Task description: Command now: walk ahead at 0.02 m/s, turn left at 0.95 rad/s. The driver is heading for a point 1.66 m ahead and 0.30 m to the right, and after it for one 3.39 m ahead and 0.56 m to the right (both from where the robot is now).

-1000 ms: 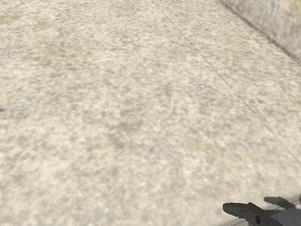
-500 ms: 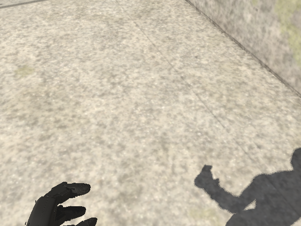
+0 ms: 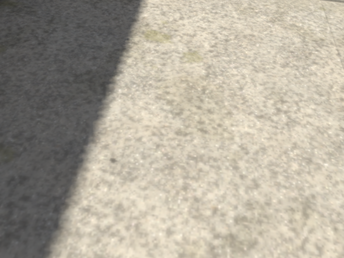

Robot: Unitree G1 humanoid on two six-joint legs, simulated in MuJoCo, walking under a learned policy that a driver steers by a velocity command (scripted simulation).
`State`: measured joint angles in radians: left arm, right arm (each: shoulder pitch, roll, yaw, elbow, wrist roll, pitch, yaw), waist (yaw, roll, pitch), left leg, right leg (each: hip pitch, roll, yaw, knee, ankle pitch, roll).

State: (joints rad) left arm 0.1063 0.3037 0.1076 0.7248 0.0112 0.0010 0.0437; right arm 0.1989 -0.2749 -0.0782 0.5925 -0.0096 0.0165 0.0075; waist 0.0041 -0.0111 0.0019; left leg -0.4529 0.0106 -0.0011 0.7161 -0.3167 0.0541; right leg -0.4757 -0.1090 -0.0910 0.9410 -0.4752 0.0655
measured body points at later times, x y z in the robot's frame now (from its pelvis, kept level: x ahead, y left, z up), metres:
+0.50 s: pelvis +0.05 -0.07 +0.01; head +0.05 -0.08 +0.46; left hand +0.19 +0.18 -0.09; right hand +0.19 -0.34 -0.07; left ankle +0.04 +0.09 -0.72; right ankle +0.05 -0.19 -0.71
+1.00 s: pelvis +0.14 -0.13 +0.03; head +0.15 -0.14 +0.48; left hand +0.33 +0.06 -0.07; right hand +0.12 -0.40 -0.11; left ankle +0.29 +0.00 -0.63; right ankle +0.04 -0.19 -0.72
